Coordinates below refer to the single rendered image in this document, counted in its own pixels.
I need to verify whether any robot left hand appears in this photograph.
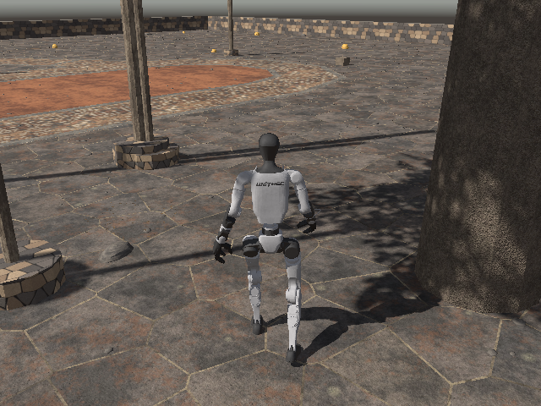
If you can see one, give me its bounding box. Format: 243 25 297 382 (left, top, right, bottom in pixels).
213 241 232 264

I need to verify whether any left robot thigh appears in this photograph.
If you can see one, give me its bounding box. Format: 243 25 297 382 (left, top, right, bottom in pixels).
243 235 262 285

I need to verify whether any right robot upper arm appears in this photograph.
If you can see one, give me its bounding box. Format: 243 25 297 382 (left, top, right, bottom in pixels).
287 169 312 214

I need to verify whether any left robot forearm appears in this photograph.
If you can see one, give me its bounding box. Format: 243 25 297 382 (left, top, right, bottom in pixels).
216 205 236 244

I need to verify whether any left robot upper arm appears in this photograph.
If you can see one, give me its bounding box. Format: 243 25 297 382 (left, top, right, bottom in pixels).
228 170 252 218

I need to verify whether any robot left shin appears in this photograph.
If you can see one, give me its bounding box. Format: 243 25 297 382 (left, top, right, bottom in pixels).
248 271 261 324

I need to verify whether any robot right hand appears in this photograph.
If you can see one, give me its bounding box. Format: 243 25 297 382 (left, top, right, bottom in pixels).
297 220 316 233

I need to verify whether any right robot forearm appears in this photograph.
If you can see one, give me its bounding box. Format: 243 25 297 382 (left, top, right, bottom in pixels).
303 201 316 224

